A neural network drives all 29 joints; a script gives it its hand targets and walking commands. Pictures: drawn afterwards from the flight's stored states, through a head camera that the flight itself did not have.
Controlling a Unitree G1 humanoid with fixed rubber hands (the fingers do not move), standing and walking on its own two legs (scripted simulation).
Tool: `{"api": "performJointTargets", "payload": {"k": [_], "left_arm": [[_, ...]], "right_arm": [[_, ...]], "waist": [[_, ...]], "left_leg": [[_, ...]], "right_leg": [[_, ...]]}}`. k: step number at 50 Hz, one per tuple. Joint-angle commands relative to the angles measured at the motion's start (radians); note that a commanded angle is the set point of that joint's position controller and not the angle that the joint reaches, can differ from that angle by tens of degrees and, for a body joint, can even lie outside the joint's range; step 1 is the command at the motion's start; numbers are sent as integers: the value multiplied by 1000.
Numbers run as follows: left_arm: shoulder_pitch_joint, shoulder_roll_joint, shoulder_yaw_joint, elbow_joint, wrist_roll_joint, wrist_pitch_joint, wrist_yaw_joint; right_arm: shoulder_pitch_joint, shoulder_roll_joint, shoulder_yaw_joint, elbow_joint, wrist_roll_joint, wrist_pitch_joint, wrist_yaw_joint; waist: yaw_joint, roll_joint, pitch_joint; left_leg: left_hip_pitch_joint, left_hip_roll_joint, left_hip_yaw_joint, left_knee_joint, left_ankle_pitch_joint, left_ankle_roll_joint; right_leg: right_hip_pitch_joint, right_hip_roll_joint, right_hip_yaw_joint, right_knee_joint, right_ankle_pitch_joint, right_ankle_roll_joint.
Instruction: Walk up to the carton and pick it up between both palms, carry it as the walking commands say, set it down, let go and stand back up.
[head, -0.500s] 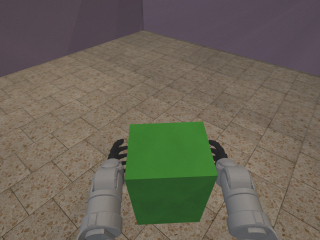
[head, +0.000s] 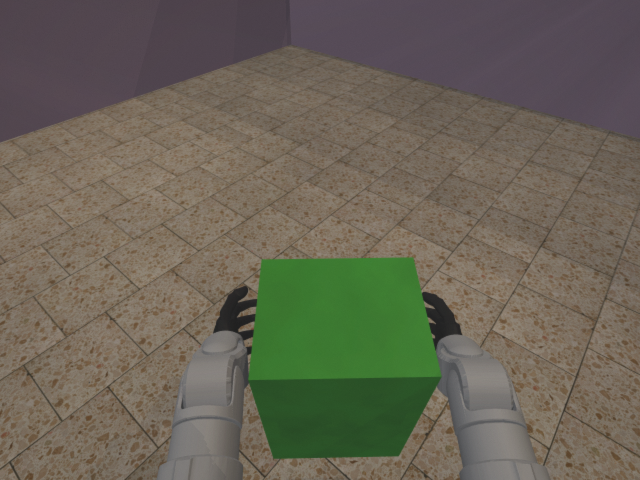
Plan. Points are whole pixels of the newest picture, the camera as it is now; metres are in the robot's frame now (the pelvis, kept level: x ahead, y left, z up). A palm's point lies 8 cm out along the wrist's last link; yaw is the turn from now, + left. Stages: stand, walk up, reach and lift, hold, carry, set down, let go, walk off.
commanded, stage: reach and lift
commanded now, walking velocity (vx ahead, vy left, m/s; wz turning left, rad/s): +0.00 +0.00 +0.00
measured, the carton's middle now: (336, 367) +0.29 +0.00 -0.02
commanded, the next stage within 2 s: hold in 0.28 s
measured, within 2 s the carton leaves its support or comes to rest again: neither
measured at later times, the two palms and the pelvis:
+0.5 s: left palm (226, 357) +0.27 +0.14 +0.04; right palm (452, 359) +0.26 -0.14 +0.04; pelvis -0.02 +0.00 +0.00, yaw +0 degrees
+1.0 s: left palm (226, 351) +0.28 +0.14 +0.04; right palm (449, 354) +0.27 -0.14 +0.04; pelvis +0.00 +0.00 +0.00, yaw +0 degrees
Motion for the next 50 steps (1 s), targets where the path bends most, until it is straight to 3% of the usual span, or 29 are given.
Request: {"api": "performJointTargets", "payload": {"k": [1,27,37,50], "left_arm": [[-511,-1022,-638,-61,-244,-20,-260],[-621,-1036,-607,8,-247,-20,-283],[-590,-1055,-620,-9,-250,-18,-276],[-438,-1031,-670,-118,-270,-2,-264]], "right_arm": [[-713,982,635,-198,264,-76,227],[-817,1022,594,-121,264,-71,245],[-780,1017,595,-127,264,-69,253],[-640,985,658,-249,281,-55,238]], "waist": [[2,17,-375],[0,18,-309],[-4,32,-332],[0,28,-350]], "left_leg": [[199,-67,6,-30,209,-3],[149,-61,13,-30,-37,11],[167,-56,4,-36,24,3],[210,-61,-8,-32,218,0]], "right_leg": [[-22,76,-21,-78,190,-11],[-104,65,-16,-98,-77,-25],[-78,74,-23,-89,-11,-30],[-21,80,-15,-85,167,-22]]}}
